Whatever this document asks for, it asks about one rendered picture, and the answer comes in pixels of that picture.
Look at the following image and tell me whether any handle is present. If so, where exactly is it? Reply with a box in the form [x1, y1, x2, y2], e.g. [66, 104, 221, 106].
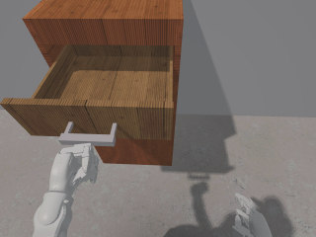
[58, 121, 118, 147]

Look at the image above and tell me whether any cabinet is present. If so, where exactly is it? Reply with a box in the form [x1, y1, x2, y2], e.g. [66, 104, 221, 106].
[23, 0, 184, 166]

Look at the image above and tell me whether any left robot hand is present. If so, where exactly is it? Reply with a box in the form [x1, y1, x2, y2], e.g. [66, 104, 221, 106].
[48, 143, 100, 196]

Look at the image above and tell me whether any drawer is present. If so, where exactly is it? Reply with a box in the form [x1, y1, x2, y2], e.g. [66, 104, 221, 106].
[0, 44, 174, 140]

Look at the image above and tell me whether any right robot hand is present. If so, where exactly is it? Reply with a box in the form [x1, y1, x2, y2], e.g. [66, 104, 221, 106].
[232, 193, 273, 237]

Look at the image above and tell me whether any robot left forearm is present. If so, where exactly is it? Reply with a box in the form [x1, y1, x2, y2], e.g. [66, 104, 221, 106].
[32, 191, 74, 237]

